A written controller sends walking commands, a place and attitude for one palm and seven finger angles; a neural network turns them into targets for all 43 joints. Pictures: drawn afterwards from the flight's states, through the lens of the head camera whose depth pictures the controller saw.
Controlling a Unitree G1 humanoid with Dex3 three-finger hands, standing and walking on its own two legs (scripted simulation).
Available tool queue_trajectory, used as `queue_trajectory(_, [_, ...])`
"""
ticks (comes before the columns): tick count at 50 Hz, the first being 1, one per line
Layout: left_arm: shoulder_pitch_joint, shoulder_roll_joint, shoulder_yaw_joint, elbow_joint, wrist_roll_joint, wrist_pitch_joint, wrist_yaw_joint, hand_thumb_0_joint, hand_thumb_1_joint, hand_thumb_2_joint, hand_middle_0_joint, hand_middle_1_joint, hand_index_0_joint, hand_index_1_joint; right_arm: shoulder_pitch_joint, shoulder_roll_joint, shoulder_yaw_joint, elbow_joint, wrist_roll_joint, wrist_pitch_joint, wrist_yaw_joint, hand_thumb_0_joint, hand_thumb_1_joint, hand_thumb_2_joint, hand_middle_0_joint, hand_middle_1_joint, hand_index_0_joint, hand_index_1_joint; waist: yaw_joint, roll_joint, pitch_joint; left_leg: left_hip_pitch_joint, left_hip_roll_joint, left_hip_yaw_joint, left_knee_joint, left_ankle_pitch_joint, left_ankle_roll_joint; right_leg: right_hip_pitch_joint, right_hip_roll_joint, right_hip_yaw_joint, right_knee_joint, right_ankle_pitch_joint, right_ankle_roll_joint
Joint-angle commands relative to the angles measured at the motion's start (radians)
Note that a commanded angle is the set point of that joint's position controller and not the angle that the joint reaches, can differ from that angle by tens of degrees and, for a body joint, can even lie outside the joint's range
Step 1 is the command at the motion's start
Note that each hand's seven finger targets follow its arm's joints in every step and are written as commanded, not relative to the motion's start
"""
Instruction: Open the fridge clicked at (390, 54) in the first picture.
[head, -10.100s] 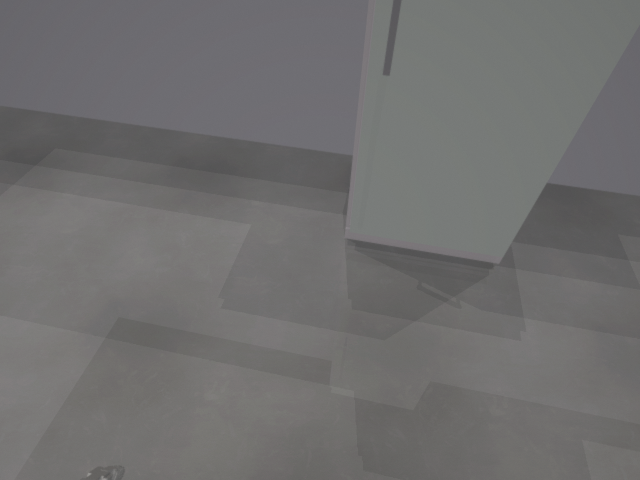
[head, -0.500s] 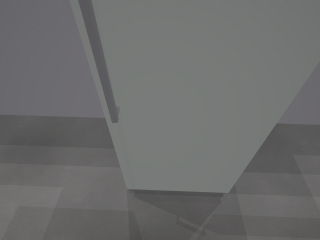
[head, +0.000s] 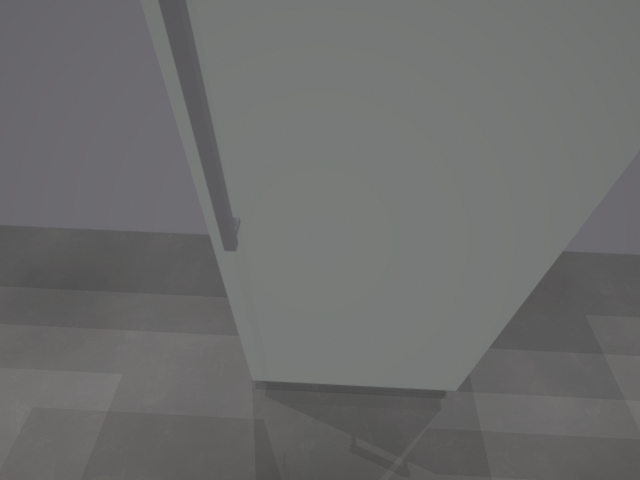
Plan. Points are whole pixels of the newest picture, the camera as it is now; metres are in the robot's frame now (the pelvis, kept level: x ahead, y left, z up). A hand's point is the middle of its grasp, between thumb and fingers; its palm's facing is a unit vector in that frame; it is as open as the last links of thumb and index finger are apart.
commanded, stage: look again from close up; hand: left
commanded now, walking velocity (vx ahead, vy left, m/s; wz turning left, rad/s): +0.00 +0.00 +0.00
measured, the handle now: (203, 104) +0.46 +0.17 +0.24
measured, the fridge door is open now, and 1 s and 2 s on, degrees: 0 0 0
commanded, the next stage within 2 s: raise the hand to about handle height in 0.86 s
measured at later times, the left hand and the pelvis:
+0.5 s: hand out of the picture +0.03 +0.19 -0.17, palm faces +0.00 -0.97 -0.22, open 7.4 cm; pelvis +0.00 +0.00 +0.00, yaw +0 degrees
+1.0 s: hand out of the picture +0.03 +0.18 -0.17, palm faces +0.08 -0.98 -0.21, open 7.4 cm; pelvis +0.00 -0.01 +0.00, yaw +1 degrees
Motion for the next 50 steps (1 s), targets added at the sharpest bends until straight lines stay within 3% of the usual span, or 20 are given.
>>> queue_trajectory(1, [0.031, 0.126, 0.024, -0.044, 0.001, -0.022, 0.005, 0.000, 0.900, 0.900, -0.200, -0.300, -0.200, -0.300, 0.045, -0.120, -0.021, -0.029, -0.005, -0.016, -0.010, 0.000, -0.900, -0.900, 0.200, 0.300, 0.200, 0.300, -0.009, 0.010, 0.009, 0.006, 0.103, -0.094, -0.084, 0.156, 0.021, -0.024, -0.096, 0.088, -0.080, 0.228, -0.039])
queue_trajectory(35, [0.012, 0.137, 0.028, -0.046, 0.000, -0.024, 0.002, 0.000, 0.900, 0.900, -0.200, -0.300, -0.200, -0.300, 0.055, -0.119, -0.023, -0.005, -0.006, -0.017, -0.010, 0.000, -0.900, -0.900, 0.200, 0.300, 0.200, 0.300, -0.005, -0.008, -0.003, 0.007, 0.106, -0.098, -0.103, 0.153, 0.017, -0.004, -0.097, 0.089, -0.100, 0.219, -0.042])
queue_trajectory(47, [0.015, 0.133, 0.027, -0.042, -0.001, -0.024, 0.002, 0.000, 0.900, 0.900, -0.200, -0.300, -0.200, -0.300, 0.049, -0.124, -0.023, -0.004, -0.007, -0.016, -0.011, 0.000, -0.900, -0.900, 0.200, 0.300, 0.200, 0.300, -0.006, 0.011, 0.003, 0.006, 0.106, -0.099, -0.108, 0.141, 0.014, -0.015, -0.097, 0.089, -0.107, 0.194, -0.041])
queue_trajectory(48, [0.122, 0.109, 0.021, 0.000, 0.004, -0.032, 0.045, 0.000, 0.900, 0.900, -0.200, -0.300, -0.200, -0.300, -0.027, -0.124, -0.028, -0.069, 0.007, -0.018, -0.003, 0.000, -0.900, -0.900, 0.200, 0.300, 0.200, 0.300, 0.024, 0.009, 0.009, -0.044, 0.121, -0.044, 0.110, 0.203, -0.014, -0.015, -0.164, 0.121, -0.092, 0.521, -0.011])
queue_trajectory(49, [-0.644, 0.384, 0.216, -1.548, -0.207, -0.250, 0.034, 0.000, 0.877, 0.890, -0.202, -0.315, -0.202, -0.315, 0.010, -0.264, -0.046, -0.422, 0.058, -0.157, -0.046, 0.000, -0.900, -0.900, 0.200, 0.300, 0.200, 0.300, -0.081, 0.163, -0.500, 0.176, -0.020, -0.089, -0.027, 0.284, 0.007, 0.123, -0.056, 0.027, -0.009, 0.413, -0.033])
queue_trajectory(50, [-0.439, 0.460, 0.287, -1.505, -0.149, -0.249, 0.082, 0.000, 0.853, 0.880, -0.203, -0.330, -0.203, -0.330, -0.060, -0.168, -0.013, -0.393, 0.053, -0.233, -0.086, 0.000, -0.900, -0.900, 0.200, 0.300, 0.200, 0.300, -0.017, 0.271, -0.387, 0.207, -0.001, -0.040, -0.015, 0.300, 0.003, 0.062, -0.015, 0.026, 0.028, 0.269, -0.041])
